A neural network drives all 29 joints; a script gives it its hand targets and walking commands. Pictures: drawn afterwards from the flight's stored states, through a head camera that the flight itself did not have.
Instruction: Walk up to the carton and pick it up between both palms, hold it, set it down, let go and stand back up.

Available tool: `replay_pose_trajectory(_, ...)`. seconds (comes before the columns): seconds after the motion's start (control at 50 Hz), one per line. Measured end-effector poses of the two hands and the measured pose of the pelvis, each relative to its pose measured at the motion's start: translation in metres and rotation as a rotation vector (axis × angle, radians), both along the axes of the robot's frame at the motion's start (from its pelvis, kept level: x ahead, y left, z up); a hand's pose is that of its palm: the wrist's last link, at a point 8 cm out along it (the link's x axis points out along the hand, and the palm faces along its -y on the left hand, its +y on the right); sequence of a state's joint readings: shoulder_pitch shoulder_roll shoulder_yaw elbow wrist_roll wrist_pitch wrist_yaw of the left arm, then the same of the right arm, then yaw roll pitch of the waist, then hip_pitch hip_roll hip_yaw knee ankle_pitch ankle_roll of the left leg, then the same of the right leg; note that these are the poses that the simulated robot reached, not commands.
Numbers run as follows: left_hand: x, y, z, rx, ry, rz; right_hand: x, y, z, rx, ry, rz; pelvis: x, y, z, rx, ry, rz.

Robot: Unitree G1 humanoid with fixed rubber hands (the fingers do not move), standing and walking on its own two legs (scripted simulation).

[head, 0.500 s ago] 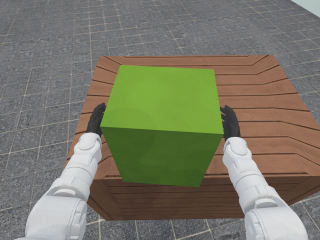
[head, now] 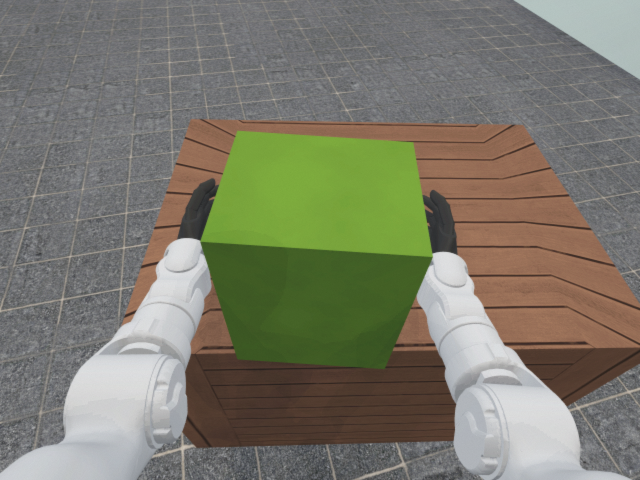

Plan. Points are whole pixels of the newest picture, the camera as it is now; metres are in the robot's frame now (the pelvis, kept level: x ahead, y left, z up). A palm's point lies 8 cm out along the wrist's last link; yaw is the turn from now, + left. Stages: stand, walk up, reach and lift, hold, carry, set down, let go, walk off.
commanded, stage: reach and lift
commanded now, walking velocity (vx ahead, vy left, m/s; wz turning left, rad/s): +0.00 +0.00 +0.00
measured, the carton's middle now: (317, 260) +0.42 +0.02 +0.02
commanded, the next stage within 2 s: none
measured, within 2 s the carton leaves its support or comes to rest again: leaves its support in 1.74 s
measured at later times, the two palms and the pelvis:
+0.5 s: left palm (196, 240) +0.41 +0.19 +0.07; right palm (440, 254) +0.40 -0.14 +0.07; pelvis +0.02 +0.00 +0.01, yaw +0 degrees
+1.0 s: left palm (197, 239) +0.41 +0.19 +0.07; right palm (438, 253) +0.40 -0.14 +0.07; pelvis +0.03 +0.02 +0.01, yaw +0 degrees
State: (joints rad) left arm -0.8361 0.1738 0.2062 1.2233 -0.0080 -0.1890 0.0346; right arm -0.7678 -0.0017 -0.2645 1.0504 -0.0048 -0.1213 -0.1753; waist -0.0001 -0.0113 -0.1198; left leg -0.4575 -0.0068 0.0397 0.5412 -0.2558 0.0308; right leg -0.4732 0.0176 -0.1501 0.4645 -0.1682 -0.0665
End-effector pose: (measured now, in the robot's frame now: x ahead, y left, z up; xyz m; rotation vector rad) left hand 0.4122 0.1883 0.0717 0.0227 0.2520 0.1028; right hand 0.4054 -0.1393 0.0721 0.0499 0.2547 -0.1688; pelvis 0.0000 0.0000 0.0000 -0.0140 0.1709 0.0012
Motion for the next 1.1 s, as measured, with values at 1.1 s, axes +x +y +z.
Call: replay_pose_trajectory(1.1,-0.001,-0.001,-0.003,-0.017,-0.015,-0.022,-0.005,0.001,-0.002,-0.081,-0.065,0.008,0.029,0.016,0.015,-0.014,-0.127,-0.007)
